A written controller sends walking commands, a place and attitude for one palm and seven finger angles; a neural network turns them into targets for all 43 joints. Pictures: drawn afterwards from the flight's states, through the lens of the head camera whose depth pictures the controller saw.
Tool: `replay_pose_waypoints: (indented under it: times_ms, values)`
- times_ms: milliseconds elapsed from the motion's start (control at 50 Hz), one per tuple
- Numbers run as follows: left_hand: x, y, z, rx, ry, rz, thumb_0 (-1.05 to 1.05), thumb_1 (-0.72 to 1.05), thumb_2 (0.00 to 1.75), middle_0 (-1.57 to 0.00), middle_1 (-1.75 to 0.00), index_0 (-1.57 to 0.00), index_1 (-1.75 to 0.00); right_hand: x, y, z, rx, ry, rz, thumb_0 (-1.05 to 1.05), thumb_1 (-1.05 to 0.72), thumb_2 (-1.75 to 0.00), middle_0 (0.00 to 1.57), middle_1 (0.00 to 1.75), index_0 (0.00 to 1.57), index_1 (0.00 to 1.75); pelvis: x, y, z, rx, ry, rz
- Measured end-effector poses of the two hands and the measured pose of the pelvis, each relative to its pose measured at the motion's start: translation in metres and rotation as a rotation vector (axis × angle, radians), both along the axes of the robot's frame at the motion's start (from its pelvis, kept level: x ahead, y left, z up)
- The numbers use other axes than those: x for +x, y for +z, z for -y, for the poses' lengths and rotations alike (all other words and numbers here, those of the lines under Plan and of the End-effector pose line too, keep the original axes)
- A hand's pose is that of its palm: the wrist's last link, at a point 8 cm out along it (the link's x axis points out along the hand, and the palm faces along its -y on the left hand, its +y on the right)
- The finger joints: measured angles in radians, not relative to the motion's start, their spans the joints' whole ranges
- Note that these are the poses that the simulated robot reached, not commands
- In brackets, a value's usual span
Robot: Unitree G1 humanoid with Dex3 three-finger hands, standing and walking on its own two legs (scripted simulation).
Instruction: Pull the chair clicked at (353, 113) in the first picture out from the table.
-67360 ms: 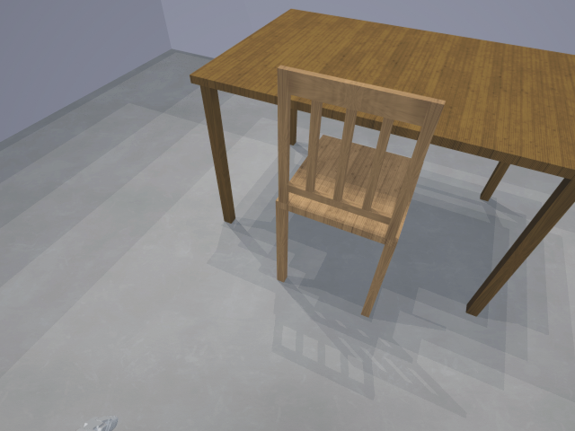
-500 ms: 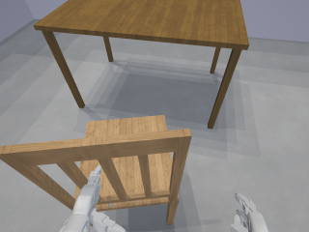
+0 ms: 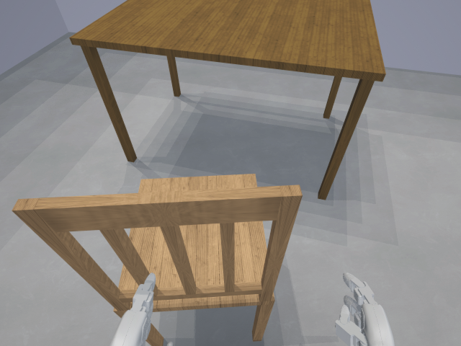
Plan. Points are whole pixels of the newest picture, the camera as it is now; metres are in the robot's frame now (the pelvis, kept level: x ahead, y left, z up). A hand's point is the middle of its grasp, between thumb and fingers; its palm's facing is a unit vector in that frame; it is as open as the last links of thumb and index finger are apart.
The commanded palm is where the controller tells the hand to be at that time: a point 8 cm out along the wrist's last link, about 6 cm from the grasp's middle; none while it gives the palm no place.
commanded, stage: draw the fingers out of the gap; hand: left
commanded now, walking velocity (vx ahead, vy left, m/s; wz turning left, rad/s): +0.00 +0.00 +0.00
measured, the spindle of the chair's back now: (182, 262) +0.28 +0.11 -0.02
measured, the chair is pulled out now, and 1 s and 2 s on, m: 0.61 0.61 0.61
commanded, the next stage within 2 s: draw the hand back to the body in 0.02 s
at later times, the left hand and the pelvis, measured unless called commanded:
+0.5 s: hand (138, 327) +0.15 +0.13 +0.07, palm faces +0.00 -1.00 -0.06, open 17.5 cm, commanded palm +0.11 +0.20 +0.08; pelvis -0.02 +0.00 -0.02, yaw -1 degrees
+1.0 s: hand (67, 306) +0.16 +0.21 +0.12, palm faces +0.25 -0.87 -0.42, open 13.8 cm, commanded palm +0.12 +0.26 +0.17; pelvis +0.00 -0.01 +0.03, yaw +0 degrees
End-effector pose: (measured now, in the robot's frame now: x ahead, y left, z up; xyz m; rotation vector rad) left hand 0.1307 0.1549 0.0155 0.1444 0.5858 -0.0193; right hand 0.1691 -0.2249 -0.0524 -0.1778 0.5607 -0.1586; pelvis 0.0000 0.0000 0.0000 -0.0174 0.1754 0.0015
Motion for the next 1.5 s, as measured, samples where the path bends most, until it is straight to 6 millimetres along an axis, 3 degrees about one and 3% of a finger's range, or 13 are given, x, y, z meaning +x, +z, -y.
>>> replay_pose_waypoints:
  times_ms: [180, 260, 420, 560, 680, 840, 1060, 1320, 1400, 1500]
  values:
    - [-0.025, 0.004, -0.002, -0.037, 0.025, -0.001, -0.01, -0.54, 0.2, 0.0, 0.0, 0.0, 0.0, 0.001, 0.0, 0.001, -0.01, -0.017, 0.024, 0.02, -0.9, -0.9, 0.2, 0.3, 0.2, 0.3, -0.001, -0.005, -0.002, -0.007, 0.002, -0.009]
    - [-0.018, 0.018, -0.007, -0.125, 0.074, 0.173, -0.01, -0.54, 0.2, 0.0, 0.0, 0.0, 0.0, 0.0, -0.005, 0.001, -0.019, -0.006, 0.036, 0.02, -0.9, -0.9, 0.2, 0.3, 0.2, 0.3, -0.005, -0.012, -0.002, -0.011, 0.004, -0.023]
    - [0.0, 0.062, -0.027, -0.097, 0.05, 0.57, -0.01, -0.55, 0.2, 0.0, 0.0, 0.0, 0.0, -0.005, -0.028, -0.003, 0.024, 0.01, -0.002, 0.02, -0.9, -0.9, 0.2, 0.3, 0.2, 0.3, -0.014, -0.024, -0.001, -0.014, -0.002, -0.04]
    - [-0.005, 0.064, -0.036, -0.064, -0.002, 0.477, -0.01, -0.55, 0.2, 0.0, 0.0, 0.0, 0.0, -0.01, -0.032, -0.006, 0.068, -0.031, -0.036, 0.02, -0.9, -0.9, 0.2, 0.3, 0.2, 0.3, -0.014, -0.019, 0.0, -0.01, -0.008, -0.012]
    - [-0.003, 0.094, -0.056, 0.022, 0.039, 0.524, -0.01, -0.5, 0.22, -0.01, -0.01, -0.01, -0.01, -0.01, -0.017, -0.004, 0.056, -0.044, -0.015, 0.02, -0.9, -0.9, 0.2, 0.3, 0.2, 0.3, -0.009, -0.005, 0.002, -0.014, -0.003, 0.022]
    - [-0.005, 0.118, -0.076, 0.269, 0.155, 0.445, -0.01, -0.3, 0.32, -0.04, -0.05, -0.07, -0.06, -0.005, 0.006, 0.0, 0.026, -0.039, -0.014, 0.02, -0.9, -0.9, 0.2, 0.3, 0.2, 0.3, 0.0, 0.018, 0.004, -0.011, -0.001, 0.115]
    - [-0.004, 0.144, -0.098, 0.377, 0.223, 0.44, 0.0, 0.08, 0.5, -0.1, -0.13, -0.21, -0.19, 0.006, 0.023, -0.001, 0.016, 0.019, -0.004, 0.02, -0.9, -0.9, 0.2, 0.3, 0.2, 0.3, 0.004, 0.039, 0.009, -0.001, 0.0, 0.201]
    - [0.016, 0.227, -0.121, 0.51, 0.347, 0.769, 0.01, 0.55, 0.73, -0.16, -0.23, -0.2, -0.25, 0.014, 0.026, 0.006, 0.037, 0.049, -0.013, 0.02, -0.9, -0.9, 0.2, 0.3, 0.2, 0.3, 0.005, 0.05, 0.016, 0.011, -0.01, 0.243]
    - [0.024, 0.228, -0.126, 0.507, 0.349, 0.774, 0.01, 0.69, 0.8, -0.18, -0.26, -0.2, -0.27, 0.01, 0.026, 0.014, 0.038, 0.027, -0.032, 0.02, -0.9, -0.9, 0.2, 0.3, 0.2, 0.3, 0.005, 0.051, 0.018, 0.011, -0.019, 0.248]
    - [0.027, 0.212, -0.123, 0.465, 0.331, 0.713, 0.01, 0.8, 0.85, -0.2, -0.28, -0.2, -0.28, 0.001, 0.025, 0.025, 0.023, 0.001, -0.064, 0.02, -0.9, -0.9, 0.2, 0.3, 0.2, 0.3, 0.004, 0.053, 0.019, 0.009, -0.027, 0.248]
